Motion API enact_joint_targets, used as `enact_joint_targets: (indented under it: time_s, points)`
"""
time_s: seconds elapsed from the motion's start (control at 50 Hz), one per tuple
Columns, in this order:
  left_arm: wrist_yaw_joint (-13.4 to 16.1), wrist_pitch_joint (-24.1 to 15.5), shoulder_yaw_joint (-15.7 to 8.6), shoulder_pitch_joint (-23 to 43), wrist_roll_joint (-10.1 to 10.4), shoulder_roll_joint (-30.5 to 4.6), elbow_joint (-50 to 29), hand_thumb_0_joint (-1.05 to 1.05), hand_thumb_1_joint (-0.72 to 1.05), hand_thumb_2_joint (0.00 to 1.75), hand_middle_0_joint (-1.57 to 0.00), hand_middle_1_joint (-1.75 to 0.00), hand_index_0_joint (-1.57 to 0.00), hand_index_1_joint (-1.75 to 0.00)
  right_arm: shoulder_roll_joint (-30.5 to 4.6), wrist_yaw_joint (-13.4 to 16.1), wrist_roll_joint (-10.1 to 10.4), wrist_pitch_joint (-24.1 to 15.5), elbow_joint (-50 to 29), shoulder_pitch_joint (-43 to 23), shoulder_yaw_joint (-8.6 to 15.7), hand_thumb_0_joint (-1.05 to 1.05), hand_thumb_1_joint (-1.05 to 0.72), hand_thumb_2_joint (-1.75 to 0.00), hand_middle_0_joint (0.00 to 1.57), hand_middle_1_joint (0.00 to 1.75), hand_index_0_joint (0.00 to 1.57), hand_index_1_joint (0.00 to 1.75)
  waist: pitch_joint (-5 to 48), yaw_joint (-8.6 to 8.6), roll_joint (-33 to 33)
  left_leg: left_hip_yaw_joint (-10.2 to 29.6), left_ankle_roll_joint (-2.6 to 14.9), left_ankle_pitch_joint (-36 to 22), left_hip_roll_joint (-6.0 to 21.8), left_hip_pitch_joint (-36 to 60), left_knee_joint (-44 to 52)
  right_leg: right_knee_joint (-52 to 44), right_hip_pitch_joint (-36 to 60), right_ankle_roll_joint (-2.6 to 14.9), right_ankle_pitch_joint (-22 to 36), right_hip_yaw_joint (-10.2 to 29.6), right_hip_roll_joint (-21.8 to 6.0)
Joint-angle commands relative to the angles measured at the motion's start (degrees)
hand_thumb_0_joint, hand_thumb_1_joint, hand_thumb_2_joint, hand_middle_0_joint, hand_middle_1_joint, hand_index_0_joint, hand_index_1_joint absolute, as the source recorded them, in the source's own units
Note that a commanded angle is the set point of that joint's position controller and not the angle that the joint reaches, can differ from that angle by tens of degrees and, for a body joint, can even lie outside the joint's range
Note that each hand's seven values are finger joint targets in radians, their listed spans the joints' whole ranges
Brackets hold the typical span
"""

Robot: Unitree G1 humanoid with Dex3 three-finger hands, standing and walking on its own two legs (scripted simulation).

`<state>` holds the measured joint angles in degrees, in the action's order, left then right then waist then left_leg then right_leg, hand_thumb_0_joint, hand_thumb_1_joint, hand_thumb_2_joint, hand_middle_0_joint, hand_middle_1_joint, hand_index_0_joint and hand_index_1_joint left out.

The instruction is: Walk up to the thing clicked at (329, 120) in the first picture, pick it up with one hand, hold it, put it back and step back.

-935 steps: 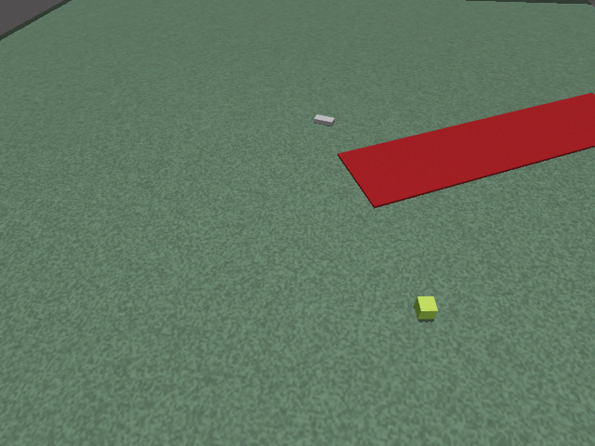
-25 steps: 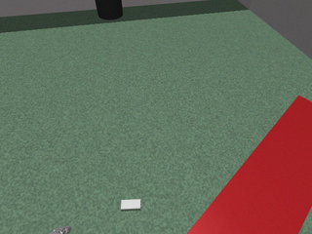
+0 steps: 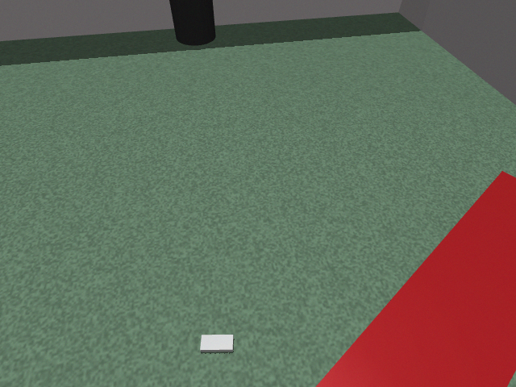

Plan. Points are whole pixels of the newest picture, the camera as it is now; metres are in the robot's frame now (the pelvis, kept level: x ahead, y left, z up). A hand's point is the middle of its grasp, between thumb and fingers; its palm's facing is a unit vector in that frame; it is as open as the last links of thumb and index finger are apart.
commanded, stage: walk up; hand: left
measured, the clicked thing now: (217, 343) +0.41 +0.17 -0.77
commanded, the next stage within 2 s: none
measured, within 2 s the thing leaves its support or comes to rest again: neither
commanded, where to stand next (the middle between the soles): +0.02 -0.05 m, yaw -1 degrees
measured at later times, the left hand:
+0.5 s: hand out of the picture +0.04 +0.26 -0.16, palm faces -0.02 -0.95 -0.30, open 7.4 cm
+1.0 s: hand out of the picture +0.04 +0.26 -0.17, palm faces -0.03 -0.96 -0.29, open 7.4 cm
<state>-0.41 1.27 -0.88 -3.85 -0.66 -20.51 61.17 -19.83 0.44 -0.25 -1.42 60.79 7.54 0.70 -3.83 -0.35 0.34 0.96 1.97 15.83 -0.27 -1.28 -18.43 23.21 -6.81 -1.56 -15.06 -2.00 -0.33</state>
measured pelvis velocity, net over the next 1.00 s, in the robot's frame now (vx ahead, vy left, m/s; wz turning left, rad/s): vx -0.04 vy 0.01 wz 0.01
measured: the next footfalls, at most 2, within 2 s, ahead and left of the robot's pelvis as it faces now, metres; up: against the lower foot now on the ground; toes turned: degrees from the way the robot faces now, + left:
right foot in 1.76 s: +0.12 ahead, -0.19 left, +0.01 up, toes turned +0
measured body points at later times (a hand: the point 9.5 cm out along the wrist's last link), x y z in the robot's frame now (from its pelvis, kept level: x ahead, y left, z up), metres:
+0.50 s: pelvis -0.04 +0.01 +0.01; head -0.02 +0.03 +0.45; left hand +0.04 +0.31 -0.14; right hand +0.04 -0.29 -0.12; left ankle -0.07 +0.09 -0.75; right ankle -0.03 -0.14 -0.74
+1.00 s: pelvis -0.04 +0.01 +0.00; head -0.02 +0.04 +0.45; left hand +0.04 +0.31 -0.14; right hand +0.04 -0.29 -0.11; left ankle -0.07 +0.09 -0.75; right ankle -0.03 -0.14 -0.74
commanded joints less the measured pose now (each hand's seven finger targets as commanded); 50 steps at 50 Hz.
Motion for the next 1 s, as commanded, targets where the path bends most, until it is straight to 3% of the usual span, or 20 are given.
enact_joint_targets:
  time_s: [0.0, 0.12, 0.22, 0.42, 0.46, 0.58, 0.72, 0.78, 0.98]
  points:
    - [0.6, -1.8, -2.1, 4.4, 0.1, -10.9, -4.2, 0.0, 0.9, 0.9, -0.2, -0.3, -0.2, -0.3, -12.9, 1.2, 0.1, -0.9, -2.9, -0.2, 2.9, 0.0, -0.9, -0.9, 0.2, 0.3, 0.2, 0.3, 8.2, -0.7, -3.3, 2.8, -2.81, -32.7, 7.2, 1.9, 0.5, -2.4, 3.8, 4.39, 25.1, 3.9, -5.8]
    - [0.5, -1.7, -2.0, 3.1, -0.1, -10.8, -2.9, 0.0, 0.9, 0.9, -0.2, -0.3, -0.2, -0.3, -12.4, 1.1, 0.0, -0.9, -2.6, -2.0, 2.8, 0.0, -0.9, -0.9, 0.2, 0.3, 0.2, 0.3, 8.7, -0.15, -3.2, 3.6, -2.17, -26.9, 7.3, 1.9, 2.3, -4.0, 3.5, 4.05, 19.8, 3.5, -5.7]
    - [0.3, -1.8, -2.1, 2.9, -0.3, -10.9, -2.5, 0.0, 0.9, 0.9, -0.2, -0.3, -0.2, -0.3, -12.5, 1.0, -0.1, -1.0, -2.5, -2.4, 2.7, 0.0, -0.9, -0.9, 0.2, 0.3, 0.2, 0.3, 7.6, 0.03, -2.3, 3.8, -2.82, -26.6, 7.4, 0.8, 3.1, -5.2, 3.4, 3.77, 18.8, 3.7, -6.0]
    - [0.0, -1.8, -2.2, 1.6, -0.5, -10.5, -1.4, 0.0, 0.9, 0.9, -0.2, -0.3, -0.2, -0.3, -11.9, 0.5, -0.8, -1.3, -1.8, -2.6, 2.8, 0.0, -0.9, -0.9, 0.2, 0.3, 0.2, 0.3, 3.0, 0.68, -2.0, 6.4, -1.54, -7.8, 7.3, -5.9, 7.7, -7.0, 2.4, 3.38, 7.5, 4.3, -5.4]
    - [-0.1, -1.9, -2.2, 1.2, -0.5, -10.4, -1.3, 0.0, 0.9, 0.9, -0.2, -0.3, -0.2, -0.3, -11.9, 0.4, -0.8, -1.4, -1.6, -2.3, 2.7, 0.0, -0.9, -0.9, 0.2, 0.3, 0.2, 0.3, 2.4, 0.85, -2.3, 6.9, -1.47, -6.7, 7.3, -6.8, 8.2, -7.2, 2.4, 3.41, 7.1, 4.5, -5.4]
    - [0.1, -2.3, -2.4, 0.3, -0.6, -10.8, -1.5, 0.0, 0.9, 0.9, -0.2, -0.3, -0.2, -0.3, -11.9, 0.5, -0.5, -1.6, -1.4, -0.7, 2.8, 0.0, -0.9, -0.9, 0.2, 0.3, 0.2, 0.3, 6.4, 0.36, -1.2, 5.4, -2.04, -16.1, 6.8, -3.5, 4.9, -6.5, 3.2, 3.39, 12.3, 4.2, -5.8]
    - [0.2, -1.9, -2.0, -0.3, -0.5, -10.6, -1.2, 0.0, 0.9, 0.9, -0.2, -0.3, -0.2, -0.3, -12.4, 0.6, -0.7, -1.4, -1.0, -0.9, 2.9, 0.0, -0.9, -0.9, 0.2, 0.3, 0.2, 0.3, 3.2, 0.57, -2.8, 7.3, -1.44, -10.6, 7.7, -6.1, 6.7, -6.0, 1.4, 3.25, 8.0, 3.8, -5.2]
    - [0.2, -2.1, -2.1, -0.2, -0.5, -10.6, -1.4, 0.0, 0.9, 0.9, -0.2, -0.3, -0.2, -0.3, -12.2, 0.6, -0.5, -1.5, -1.0, 0.3, 2.8, 0.0, -0.9, -0.9, 0.2, 0.3, 0.2, 0.3, 4.3, 0.26, -2.4, 6.4, -1.84, -15.3, 7.2, -5.4, 5.3, -6.0, 2.0, 3.44, 10.9, 4.1, -5.4]
    - [0.3, -2.0, -1.8, 0.4, -0.3, -10.9, -1.8, 0.0, 0.9, 0.9, -0.2, -0.3, -0.2, -0.3, -12.5, 0.7, -0.4, -1.5, -1.5, 0.4, 2.7, 0.0, -0.9, -0.9, 0.2, 0.3, 0.2, 0.3, 5.8, 0.1, -2.5, 6.2, -2.77, -21.1, 7.2, -3.9, 4.2, -5.2, 2.0, 3.38, 13.7, 4.0, -5.8]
